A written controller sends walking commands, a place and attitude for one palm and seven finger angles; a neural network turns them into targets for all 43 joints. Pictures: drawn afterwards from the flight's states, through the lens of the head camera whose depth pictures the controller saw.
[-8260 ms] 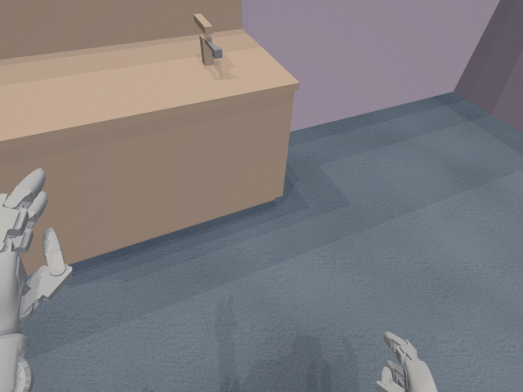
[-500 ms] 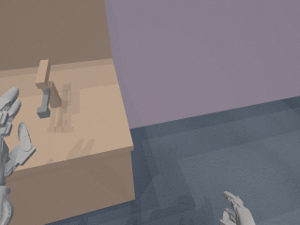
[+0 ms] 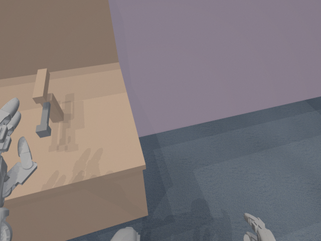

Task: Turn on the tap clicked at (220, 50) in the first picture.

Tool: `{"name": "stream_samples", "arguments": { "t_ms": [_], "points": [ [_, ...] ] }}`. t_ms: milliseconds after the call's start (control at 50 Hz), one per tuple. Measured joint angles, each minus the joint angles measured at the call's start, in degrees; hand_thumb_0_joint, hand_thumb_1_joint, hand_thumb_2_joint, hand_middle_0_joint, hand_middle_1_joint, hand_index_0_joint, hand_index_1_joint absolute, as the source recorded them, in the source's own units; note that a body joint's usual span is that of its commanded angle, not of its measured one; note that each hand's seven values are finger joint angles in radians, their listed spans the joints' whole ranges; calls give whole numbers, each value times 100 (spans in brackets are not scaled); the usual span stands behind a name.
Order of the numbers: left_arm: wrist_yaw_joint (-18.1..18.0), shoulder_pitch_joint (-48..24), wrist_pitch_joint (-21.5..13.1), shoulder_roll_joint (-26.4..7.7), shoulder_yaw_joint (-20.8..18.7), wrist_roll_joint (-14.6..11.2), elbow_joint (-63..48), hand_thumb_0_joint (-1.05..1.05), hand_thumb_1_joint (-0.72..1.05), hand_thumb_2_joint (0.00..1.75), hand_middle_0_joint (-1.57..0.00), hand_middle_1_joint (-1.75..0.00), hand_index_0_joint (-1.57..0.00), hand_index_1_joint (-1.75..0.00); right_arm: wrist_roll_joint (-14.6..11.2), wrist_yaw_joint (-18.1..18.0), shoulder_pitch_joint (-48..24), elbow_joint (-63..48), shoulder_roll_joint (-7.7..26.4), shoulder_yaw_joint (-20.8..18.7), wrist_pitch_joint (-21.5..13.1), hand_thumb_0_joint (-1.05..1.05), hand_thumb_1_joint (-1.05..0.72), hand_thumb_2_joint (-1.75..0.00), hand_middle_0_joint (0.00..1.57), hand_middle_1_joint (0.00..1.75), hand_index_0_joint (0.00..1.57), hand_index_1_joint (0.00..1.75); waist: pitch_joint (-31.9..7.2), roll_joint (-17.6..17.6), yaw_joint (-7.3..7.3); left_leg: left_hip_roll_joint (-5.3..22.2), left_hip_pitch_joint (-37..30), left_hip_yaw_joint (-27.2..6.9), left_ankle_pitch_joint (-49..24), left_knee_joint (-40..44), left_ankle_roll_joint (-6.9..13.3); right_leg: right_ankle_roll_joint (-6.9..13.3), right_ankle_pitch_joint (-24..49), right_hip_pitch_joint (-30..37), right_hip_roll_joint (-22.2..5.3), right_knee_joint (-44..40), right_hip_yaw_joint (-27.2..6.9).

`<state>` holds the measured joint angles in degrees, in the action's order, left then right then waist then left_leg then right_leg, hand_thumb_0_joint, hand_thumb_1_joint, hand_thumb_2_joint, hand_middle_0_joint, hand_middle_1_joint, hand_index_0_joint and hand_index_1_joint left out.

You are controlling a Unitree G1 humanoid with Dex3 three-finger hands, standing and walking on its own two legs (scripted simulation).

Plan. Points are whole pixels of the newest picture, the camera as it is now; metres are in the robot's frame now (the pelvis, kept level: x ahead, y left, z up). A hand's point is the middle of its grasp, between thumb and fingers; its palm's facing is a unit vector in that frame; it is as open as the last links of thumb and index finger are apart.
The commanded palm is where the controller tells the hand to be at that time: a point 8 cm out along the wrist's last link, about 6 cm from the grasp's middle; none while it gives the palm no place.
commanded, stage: come to a stop and stand still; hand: left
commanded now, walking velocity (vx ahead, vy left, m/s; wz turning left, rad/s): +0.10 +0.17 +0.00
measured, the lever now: (43, 130) +0.38 +0.36 +0.03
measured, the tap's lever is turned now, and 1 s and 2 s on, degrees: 0 0 0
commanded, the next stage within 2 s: look again from close up in 1.48 s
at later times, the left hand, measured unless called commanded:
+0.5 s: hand (8, 142) +0.26 +0.31 +0.16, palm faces +0.41 -0.85 -0.32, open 7.4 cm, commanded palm +0.20 +0.34 +0.18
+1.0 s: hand out of the picture +0.29 +0.34 +0.19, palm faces +0.44 -0.81 -0.38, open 7.4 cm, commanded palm +0.21 +0.34 +0.18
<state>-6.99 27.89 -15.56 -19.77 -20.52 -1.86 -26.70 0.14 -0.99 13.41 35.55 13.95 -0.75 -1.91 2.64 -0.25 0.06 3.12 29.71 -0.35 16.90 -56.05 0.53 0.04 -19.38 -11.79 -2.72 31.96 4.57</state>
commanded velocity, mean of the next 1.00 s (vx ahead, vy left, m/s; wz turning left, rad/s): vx -0.02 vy -0.04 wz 0.00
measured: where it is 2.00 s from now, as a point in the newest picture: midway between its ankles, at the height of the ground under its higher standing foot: outside the picture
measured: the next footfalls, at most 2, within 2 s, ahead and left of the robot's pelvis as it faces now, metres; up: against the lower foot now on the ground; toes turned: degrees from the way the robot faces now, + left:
left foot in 0.10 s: +0.13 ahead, +0.17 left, +0.00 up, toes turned -1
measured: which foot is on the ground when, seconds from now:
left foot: up 0.00-0.08, down 0.10-1.00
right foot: down 0.00-1.00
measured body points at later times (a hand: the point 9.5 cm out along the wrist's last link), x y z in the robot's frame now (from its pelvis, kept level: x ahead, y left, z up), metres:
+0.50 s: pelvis +0.04 +0.06 +0.00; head +0.04 +0.07 +0.45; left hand +0.23 +0.36 +0.18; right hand +0.21 -0.15 -0.08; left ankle +0.09 +0.17 -0.73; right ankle +0.01 -0.07 -0.73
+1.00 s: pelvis +0.04 +0.06 +0.01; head +0.07 +0.08 +0.46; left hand +0.26 +0.38 +0.21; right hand +0.22 -0.17 -0.06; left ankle +0.09 +0.17 -0.73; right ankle +0.01 -0.07 -0.73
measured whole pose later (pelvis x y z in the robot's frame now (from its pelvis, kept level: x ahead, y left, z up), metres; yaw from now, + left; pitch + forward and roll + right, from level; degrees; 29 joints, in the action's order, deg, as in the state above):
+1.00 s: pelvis +0.04 +0.06 +0.01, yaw -2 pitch +0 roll -1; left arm -5.8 12.9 -12.1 -24.4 -24.5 -2.5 -18.5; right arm -0.9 -0.7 10.5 33.6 12.3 -0.1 -7.3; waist 3.0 -0.8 3.0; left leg 1.5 17.2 2.0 9.4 -26.3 0.6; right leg -0.6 -14.7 -9.6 0.7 24.0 -1.0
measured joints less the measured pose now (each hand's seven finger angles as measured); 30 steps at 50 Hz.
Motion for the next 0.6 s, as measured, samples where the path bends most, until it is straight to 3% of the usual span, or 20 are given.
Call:
{"name": "stream_samples", "arguments": {
  "t_ms": [100,140,200,260,300,380,480,600],
  "points": [
    [-57,-44,81,-85,-33,5,-322,1,89,89,-21,-30,-21,-31,-25,-148,6,-143,135,-162,-225,1,-90,-89,20,30,20,30,186,-45,44,51,-943,250,-649,2292,23,-280,-353,52,-261,469,-125],
    [-70,-255,72,-251,-154,-26,-302,1,89,89,-21,-30,-21,-31,-78,-201,-150,-135,-11,-231,-276,1,-90,-89,20,30,20,30,252,-205,22,-99,-891,317,-409,2089,-123,-244,-625,-192,-352,1079,-362],
    [-77,-594,153,-401,-302,-68,-112,1,89,90,-21,-30,-21,-30,-76,-191,-358,-107,-337,-122,-372,1,-91,-90,19,30,20,29,280,-335,-29,-195,-868,335,-498,2066,-118,-152,-1005,-536,-98,1750,-554],
    [-95,-527,225,-372,-329,-88,-187,1,89,90,-21,-30,-21,-30,-67,-77,-380,-181,-576,141,-469,1,-91,-89,19,30,20,29,153,-344,-51,-188,-859,333,-537,2140,-122,-77,-454,-385,133,810,-411],
    [-59,-403,241,-209,-195,-67,-231,1,89,90,-21,-30,-21,-30,-48,-30,-350,-191,-603,271,-492,1,-90,-89,20,30,20,30,93,-112,-65,-70,-868,228,-490,2108,-145,39,-89,-220,284,469,-315],
    [14,-69,355,32,68,-107,-248,1,89,90,-21,-30,-21,-30,-15,-9,-172,-114,-567,383,-420,1,-90,-89,20,30,20,30,-215,125,96,-66,-922,36,-437,2200,-141,69,65,-24,445,-33,-355],
    [4,-378,614,47,153,-121,213,1,89,90,-21,-30,-21,-30,-36,-176,-132,72,-486,365,-311,1,-90,-89,20,30,20,30,-246,4,180,-200,-1170,92,-473,2495,-16,-52,139,205,322,-323,-426],
    [-88,-478,698,-7,128,-102,97,1,89,90,-21,-30,-21,-30,-36,-245,-162,-69,-408,325,-407,1,-90,-89,20,30,20,30,-235,-112,42,-284,-1296,112,-671,2917,29,-98,302,307,239,-686,-431]
  ]
}}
